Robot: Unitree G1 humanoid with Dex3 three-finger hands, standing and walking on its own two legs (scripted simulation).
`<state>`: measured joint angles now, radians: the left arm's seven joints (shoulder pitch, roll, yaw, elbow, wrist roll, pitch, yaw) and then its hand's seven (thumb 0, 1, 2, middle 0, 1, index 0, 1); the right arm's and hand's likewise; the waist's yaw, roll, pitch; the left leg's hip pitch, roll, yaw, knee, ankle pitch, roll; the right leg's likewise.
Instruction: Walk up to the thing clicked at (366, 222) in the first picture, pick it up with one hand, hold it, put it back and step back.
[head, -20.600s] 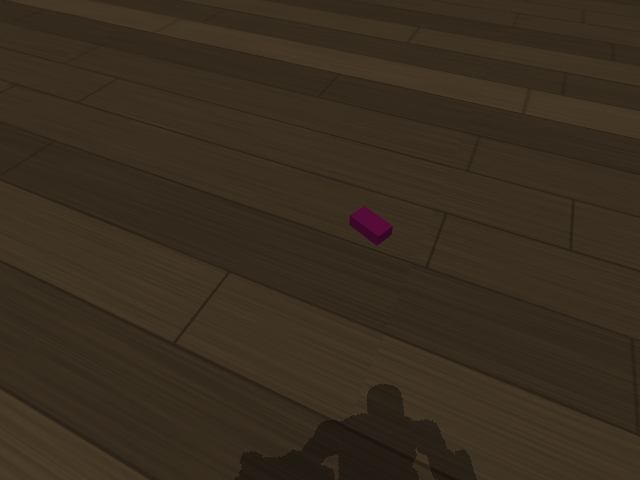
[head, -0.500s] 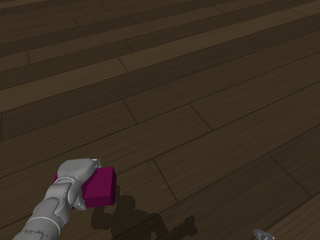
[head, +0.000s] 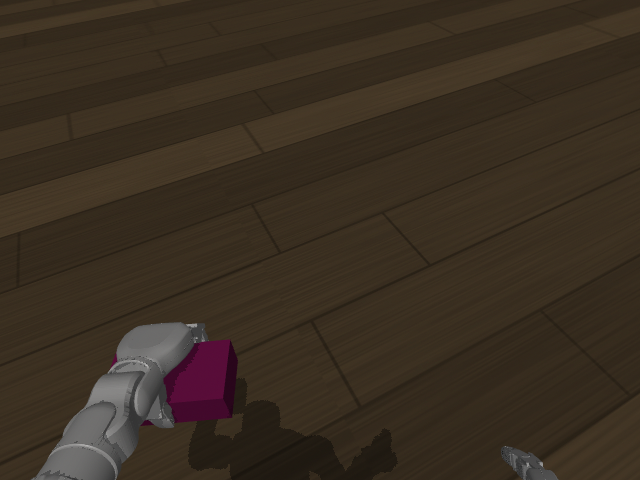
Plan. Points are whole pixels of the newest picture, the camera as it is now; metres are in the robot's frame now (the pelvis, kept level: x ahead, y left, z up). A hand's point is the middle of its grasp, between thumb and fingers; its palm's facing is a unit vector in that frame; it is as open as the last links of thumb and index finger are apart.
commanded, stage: hold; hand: left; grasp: from above
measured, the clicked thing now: (173, 382) +0.29 +0.23 -0.07
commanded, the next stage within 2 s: crouch in 0.80 s
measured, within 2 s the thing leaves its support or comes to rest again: neither
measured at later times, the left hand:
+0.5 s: hand (162, 384) +0.28 +0.23 -0.03, palm faces -0.46 -0.05 -0.88, open 11.6 cm
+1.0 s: hand (162, 379) +0.28 +0.23 -0.04, palm faces -0.47 -0.04 -0.88, open 11.6 cm
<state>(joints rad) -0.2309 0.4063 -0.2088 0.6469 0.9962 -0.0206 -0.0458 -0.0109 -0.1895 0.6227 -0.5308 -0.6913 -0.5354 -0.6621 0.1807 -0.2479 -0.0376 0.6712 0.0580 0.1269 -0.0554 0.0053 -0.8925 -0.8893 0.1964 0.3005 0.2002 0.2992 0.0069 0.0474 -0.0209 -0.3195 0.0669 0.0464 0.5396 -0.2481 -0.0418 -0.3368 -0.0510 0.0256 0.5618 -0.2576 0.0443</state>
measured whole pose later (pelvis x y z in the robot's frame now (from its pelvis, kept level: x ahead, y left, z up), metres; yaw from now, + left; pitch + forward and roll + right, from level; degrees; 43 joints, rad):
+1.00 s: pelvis +0.00 +0.00 +0.00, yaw +0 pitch +1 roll +0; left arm -0.22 0.41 -0.21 0.63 1.01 -0.02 -0.04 -0.01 -0.18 0.62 -0.52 -0.70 -0.53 -0.67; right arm 0.16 -0.24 -0.04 0.68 0.06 0.13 -0.06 0.01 -0.90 -0.89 0.20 0.30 0.20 0.30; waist 0.02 0.04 0.00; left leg -0.27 0.06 0.05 0.49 -0.23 -0.04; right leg -0.28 -0.05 0.02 0.51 -0.24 0.05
